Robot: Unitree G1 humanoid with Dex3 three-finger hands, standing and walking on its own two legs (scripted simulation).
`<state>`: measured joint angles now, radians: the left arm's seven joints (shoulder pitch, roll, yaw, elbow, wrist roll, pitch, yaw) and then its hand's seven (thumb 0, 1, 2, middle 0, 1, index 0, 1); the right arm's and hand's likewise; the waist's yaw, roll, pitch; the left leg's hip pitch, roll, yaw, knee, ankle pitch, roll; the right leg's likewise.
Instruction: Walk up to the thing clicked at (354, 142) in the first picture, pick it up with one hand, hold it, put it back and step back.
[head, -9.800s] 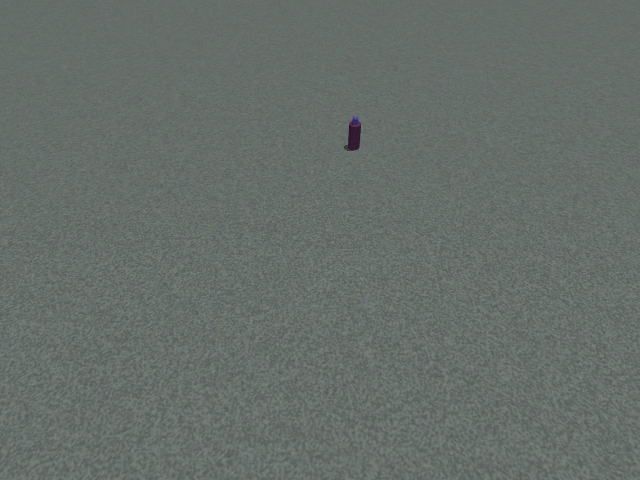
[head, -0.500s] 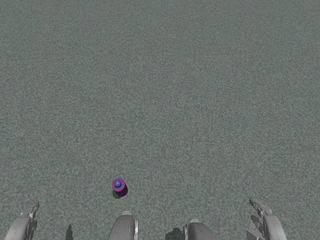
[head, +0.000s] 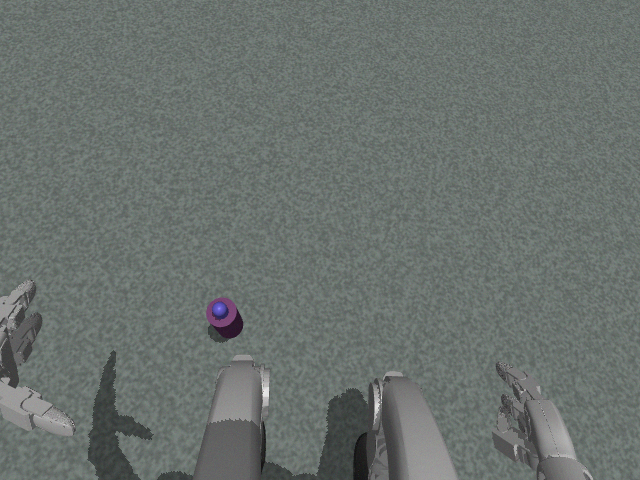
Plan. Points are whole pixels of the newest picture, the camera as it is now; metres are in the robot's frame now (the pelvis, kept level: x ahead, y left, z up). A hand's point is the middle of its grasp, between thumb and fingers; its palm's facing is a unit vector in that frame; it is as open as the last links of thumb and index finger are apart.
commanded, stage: go down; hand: left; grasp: from the side
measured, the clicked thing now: (224, 317) +0.40 +0.21 -0.47
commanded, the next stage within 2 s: approach in 1.82 s
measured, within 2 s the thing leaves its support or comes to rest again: neither
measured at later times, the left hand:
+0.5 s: hand (50, 330) +0.29 +0.37 -0.12, palm faces +0.14 -0.97 -0.18, open 17.2 cm
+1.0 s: hand (50, 323) +0.31 +0.38 -0.14, palm faces +0.15 -0.98 -0.16, open 17.3 cm
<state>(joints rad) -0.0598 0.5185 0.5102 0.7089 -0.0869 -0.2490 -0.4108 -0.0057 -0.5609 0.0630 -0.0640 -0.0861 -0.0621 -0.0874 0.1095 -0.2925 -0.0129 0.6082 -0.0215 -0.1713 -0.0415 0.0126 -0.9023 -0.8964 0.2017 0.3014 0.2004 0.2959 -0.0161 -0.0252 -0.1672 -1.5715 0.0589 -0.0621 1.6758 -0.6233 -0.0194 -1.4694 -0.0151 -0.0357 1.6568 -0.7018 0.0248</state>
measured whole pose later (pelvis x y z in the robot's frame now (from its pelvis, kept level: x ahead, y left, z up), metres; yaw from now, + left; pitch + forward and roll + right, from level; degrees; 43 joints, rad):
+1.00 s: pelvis -0.04 -0.01 -0.13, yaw -3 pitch +32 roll -6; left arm -0.39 0.77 0.75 0.93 -0.18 -0.33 -0.66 -0.01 -0.52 0.12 -0.05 -0.09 -0.04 -0.09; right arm 0.07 -0.33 0.06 0.67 -0.04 -0.18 -0.05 0.01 -0.91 -0.90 0.20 0.30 0.20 0.30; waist -0.02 -0.04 -0.12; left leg -2.01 0.07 -0.13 2.08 -0.63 -0.04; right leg -1.90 0.02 -0.06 2.06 -0.72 0.01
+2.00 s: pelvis -0.04 -0.01 -0.16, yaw -4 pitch +31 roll -6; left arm -0.46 0.83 0.80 0.99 -0.22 -0.36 -0.72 -0.01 -0.56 0.09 -0.05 -0.06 -0.03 -0.07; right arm 0.07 -0.35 0.08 0.70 -0.04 -0.18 -0.04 0.01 -0.92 -0.91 0.20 0.30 0.20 0.30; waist -0.04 -0.05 -0.10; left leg -2.12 0.06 -0.15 2.20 -0.64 -0.04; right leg -2.00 0.02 -0.07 2.18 -0.73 0.02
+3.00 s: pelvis -0.05 +0.01 -0.28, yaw -13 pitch +13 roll -13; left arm -0.49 0.71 0.57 1.26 -0.23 -0.99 -0.37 -0.01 -0.58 0.04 -0.06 -0.08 -0.06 -0.08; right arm -0.16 -0.36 0.39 0.63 -0.30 -0.07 0.09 0.01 -0.93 -0.90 0.20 0.30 0.20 0.30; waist -0.15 -0.24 0.22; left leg -2.24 0.04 -0.37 2.65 -0.68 -0.06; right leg -2.07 0.11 -0.19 2.50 -0.71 0.06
